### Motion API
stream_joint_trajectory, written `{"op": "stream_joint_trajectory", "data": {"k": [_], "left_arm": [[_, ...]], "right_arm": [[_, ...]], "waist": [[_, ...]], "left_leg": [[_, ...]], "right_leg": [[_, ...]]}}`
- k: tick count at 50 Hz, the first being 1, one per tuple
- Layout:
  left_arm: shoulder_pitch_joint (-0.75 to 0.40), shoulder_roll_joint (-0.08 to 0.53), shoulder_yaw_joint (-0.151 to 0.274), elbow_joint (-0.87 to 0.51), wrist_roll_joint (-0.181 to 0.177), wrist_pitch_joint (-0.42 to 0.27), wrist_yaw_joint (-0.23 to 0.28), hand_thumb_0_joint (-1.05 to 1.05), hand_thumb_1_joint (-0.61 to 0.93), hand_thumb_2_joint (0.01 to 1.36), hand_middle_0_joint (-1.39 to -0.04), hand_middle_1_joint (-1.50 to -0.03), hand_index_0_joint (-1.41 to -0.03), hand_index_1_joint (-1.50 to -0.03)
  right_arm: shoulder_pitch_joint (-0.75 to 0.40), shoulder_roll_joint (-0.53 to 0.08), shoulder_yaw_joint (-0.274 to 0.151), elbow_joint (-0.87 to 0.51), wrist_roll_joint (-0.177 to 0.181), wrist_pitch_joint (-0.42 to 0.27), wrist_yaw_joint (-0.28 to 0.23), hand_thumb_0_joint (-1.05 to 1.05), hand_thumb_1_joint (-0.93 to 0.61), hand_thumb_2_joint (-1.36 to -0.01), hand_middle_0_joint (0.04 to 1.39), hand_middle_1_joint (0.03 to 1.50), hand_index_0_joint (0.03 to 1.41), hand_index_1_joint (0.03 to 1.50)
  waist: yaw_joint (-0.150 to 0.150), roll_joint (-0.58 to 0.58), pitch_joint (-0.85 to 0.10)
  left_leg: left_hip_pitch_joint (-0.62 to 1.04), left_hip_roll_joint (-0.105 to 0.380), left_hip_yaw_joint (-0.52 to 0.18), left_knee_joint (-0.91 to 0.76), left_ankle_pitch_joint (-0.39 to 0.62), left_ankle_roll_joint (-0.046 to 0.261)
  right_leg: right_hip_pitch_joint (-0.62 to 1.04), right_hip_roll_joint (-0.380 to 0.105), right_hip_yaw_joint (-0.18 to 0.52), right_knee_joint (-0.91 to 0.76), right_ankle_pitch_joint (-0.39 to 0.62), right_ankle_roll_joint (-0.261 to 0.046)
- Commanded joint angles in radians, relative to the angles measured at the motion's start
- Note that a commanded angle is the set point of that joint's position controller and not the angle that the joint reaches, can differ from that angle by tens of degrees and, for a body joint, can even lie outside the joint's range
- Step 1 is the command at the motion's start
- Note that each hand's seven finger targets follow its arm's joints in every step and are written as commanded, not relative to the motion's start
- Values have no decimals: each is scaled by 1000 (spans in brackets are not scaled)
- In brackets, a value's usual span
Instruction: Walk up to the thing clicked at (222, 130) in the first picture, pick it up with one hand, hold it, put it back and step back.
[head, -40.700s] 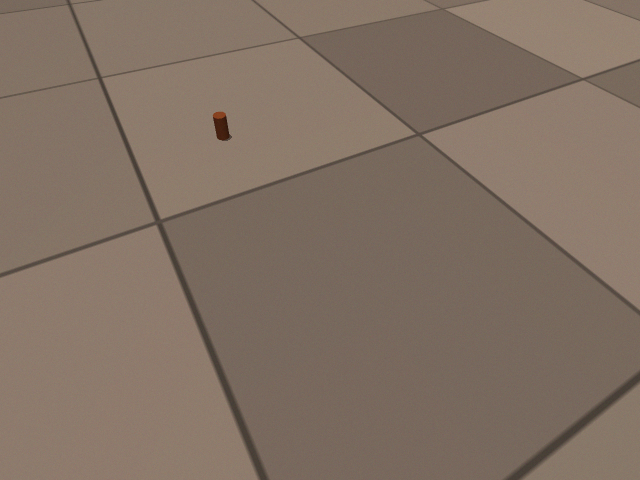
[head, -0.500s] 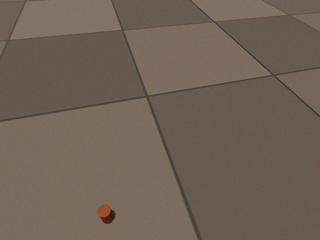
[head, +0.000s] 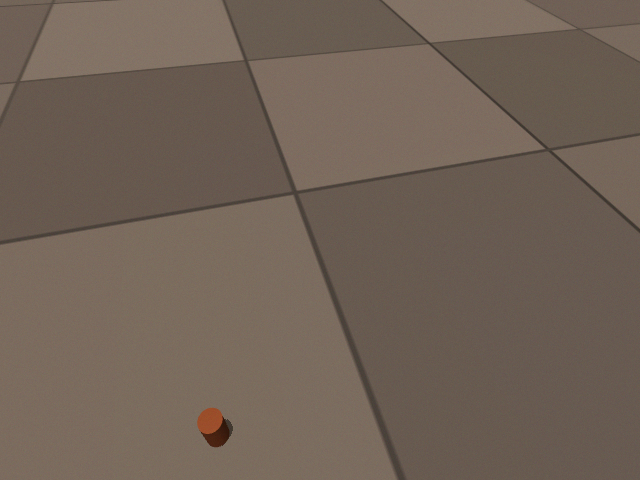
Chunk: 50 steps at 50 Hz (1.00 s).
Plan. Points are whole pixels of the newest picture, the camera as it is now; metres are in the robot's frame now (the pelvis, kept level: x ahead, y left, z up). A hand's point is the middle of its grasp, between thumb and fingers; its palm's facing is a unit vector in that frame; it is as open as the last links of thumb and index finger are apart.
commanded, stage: stand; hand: left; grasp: from above
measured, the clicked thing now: (214, 427) +0.39 +0.28 -0.72
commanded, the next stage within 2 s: rise first in 0.36 s
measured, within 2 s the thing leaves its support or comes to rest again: neither
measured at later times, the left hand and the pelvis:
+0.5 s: hand out of the picture +0.08 +0.26 -0.16, palm faces -0.02 -0.94 -0.35, open 7.4 cm; pelvis +0.01 +0.00 +0.00, yaw +0 degrees
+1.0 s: hand out of the picture +0.15 +0.26 -0.21, palm faces -0.09 -0.91 -0.41, open 13.4 cm; pelvis +0.00 +0.01 -0.06, yaw -2 degrees
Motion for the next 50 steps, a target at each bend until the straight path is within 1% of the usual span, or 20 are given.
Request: {"op": "stream_joint_trajectory", "data": {"k": [1, 10, 22, 23, 24, 25, 26, 27, 29, 31, 32, 33, 34, 37, 39, 41, 44, 47, 49, 50], "left_arm": [[-31, 218, 42, -61, -5, -23, 14, 0, 900, 900, -200, -300, -200, -301], [-25, 212, 39, -62, -5, -23, 14, 0, 900, 900, -200, -300, -200, -301], [-34, 214, 41, -68, -5, -23, 16, 0, 900, 900, -200, -300, -200, -301], [-28, 211, 40, -68, -6, -23, 15, 0, 820, 980, -280, -380, -280, -381], [-379, 34, 36, -419, -58, -119, 28, 0, 740, 995, -216, -460, -200, -461], [-492, 93, 58, -341, -54, -112, 36, 0, 660, 937, -227, -534, -191, -541], [-340, 150, 101, -166, -41, -73, 40, 0, 580, 960, -192, -597, -158, -621], [-268, 181, 131, -101, -28, -54, 29, 0, 500, 915, -187, -677, -175, -701], [-324, 251, 170, -143, 9, -60, 12, 0, 343, 896, -126, -837, -143, -828], [-179, 219, 187, -55, 56, -37, -15, 0, 227, 897, -91, -975, -132, -931], [-117, 225, 214, -62, 82, -26, -25, 0, 147, 922, -83, -1006, -119, -968], [-84, 243, 240, -113, 95, -16, -27, 0, 67, 930, -83, -1017, -116, -982], [-99, 237, 238, -180, 103, -1, -24, 0, -3, 918, -78, -1037, -117, -997], [-100, 148, 175, -183, 136, 81, -18, 0, -243, 965, -58, -1083, -83, -1057], [-144, 191, 198, -261, 147, 117, -8, 0, -403, 983, -73, -1056, -80, -1049], [-107, 159, 191, -287, 154, 141, 0, 0, -524, 982, -73, -1063, -76, -1058], [-131, 158, 207, -364, 167, 137, 6, 0, -554, 992, -71, -1057, -71, -1057], [-97, 178, 237, -507, 176, 117, 11, 0, -550, 991, -62, -1061, -62, -1061], [-50, 162, 224, -543, 188, 119, 10, 0, -547, 999, -59, -1059, -56, -1062], [-58, 184, 234, -578, 196, 119, 11, 0, -536, 1004, -53, -1064, -49, -1068]], "right_arm": [[-39, -213, -46, -54, 4, -22, -11, 0, -900, -900, 200, 300, 200, 300], [-33, -216, -44, -51, 5, -22, -12, 0, -900, -900, 200, 300, 200, 300], [-26, -212, -46, -57, 4, -23, -14, 0, -900, -900, 200, 300, 200, 300], [-32, -217, -46, -57, 5, -24, -15, 0, -963, -919, 201, 300, 200, 300], [-28, -46, -7, -325, 70, -73, -35, 0, -985, -921, 199, 300, 199, 300], [31, -76, -15, -264, 68, -72, -46, 0, -936, -911, 198, 300, 199, 300], [59, -100, -26, -252, 66, -62, -52, 0, -932, -912, 198, 300, 199, 300], [65, -108, -42, -283, 67, -54, -52, 0, -911, -905, 198, 300, 199, 300], [94, -106, -72, -317, 53, -60, -62, 0, -895, -898, 199, 300, 200, 300], [125, -98, -90, -348, 34, -66, -52, 0, -930, -906, 199, 300, 200, 300], [133, -93, -101, -371, 26, -67, -43, 0, -948, -911, 199, 300, 200, 300], [125, -84, -106, -400, 27, -67, -40, 0, -946, -911, 200, 300, 200, 300], [121, -82, -109, -437, 29, -67, -39, 0, -941, -909, 200, 300, 200, 300], [88, -73, -100, -490, 38, -66, -33, 0, -938, -910, 200, 300, 200, 300], [72, -72, -104, -530, 39, -66, -30, 0, -922, -907, 200, 300, 200, 300], [85, -63, -103, -554, 38, -75, -23, 0, -910, -903, 201, 300, 200, 300], [103, -55, -110, -579, 33, -99, -19, 0, -912, -904, 201, 300, 200, 300], [119, -47, -114, -598, 28, -122, -22, 0, -892, -899, 200, 300, 200, 300], [120, -43, -113, -608, 26, -133, -27, 0, -896, -901, 200, 300, 200, 300], [113, -46, -116, -614, 24, -137, -29, 0, -883, -897, 200, 300, 200, 300]], "waist": [[3, -5, -66], [4, 8, -56], [-1, 0, -81], [3, 5, -92], [-127, 31, -11], [-93, 13, -63], [-85, -33, -36], [-48, -70, -39], [-34, -41, -174], [-26, -36, -237], [16, -2, -272], [38, 46, -330], [42, 63, -375], [14, 39, -267], [12, 27, -277], [5, 4, -268], [-11, -9, -285], [-8, 30, -390], [-16, 58, -385], [-20, 58, -393]], "left_leg": [[21, 98, -61, -39, 124, 44], [10, 97, -65, -46, 108, 41], [23, 99, -57, -29, 190, 42], [39, 104, -55, -22, 203, 47], [-74, -25, 78, 33, 14, 31], [-68, -32, 71, 51, -7, 32], [-111, -41, 73, 74, -44, 37], [-143, -30, 72, 105, -25, 39], [-153, -33, 69, 168, 20, 39], [-213, -38, 61, 241, 76, 36], [-245, -44, 60, 269, 87, 31], [-225, -48, 63, 274, 107, 23], [-201, -50, 67, 271, 118, 22], [-278, -36, 57, 293, 96, 17], [-320, -27, 49, 334, 76, 19], [-366, -27, 52, 368, 20, 23], [-436, -22, 49, 447, -39, 28], [-442, -17, 45, 520, 15, 29], [-464, -12, 43, 556, 26, 28], [-479, -11, 40, 571, 22, 28]], "right_leg": [[-7, -102, 70, -55, 107, -40], [-11, -101, 69, -52, 93, -39], [14, -107, 66, -43, 176, -41], [20, -109, 67, -40, 193, -42], [-252, 31, -9, 40, 101, -28], [-207, 25, -18, 50, 77, -28], [-226, 33, -29, 54, 22, -31], [-230, 36, -38, 82, 16, -29], [-238, 32, -24, 151, 66, -29], [-259, 31, -23, 233, 124, -32], [-259, 31, -21, 262, 118, -38], [-237, 31, -18, 270, 122, -43], [-217, 32, -16, 273, 127, -42], [-309, 42, -26, 295, 86, -44], [-353, 46, -32, 328, 52, -42], [-397, 47, -33, 358, 2, -40], [-490, 47, -27, 433, -48, -39], [-517, 43, -20, 514, 5, -39], [-564, 42, -19, 555, 10, -40], [-577, 41, -19, 569, 8, -39]]}}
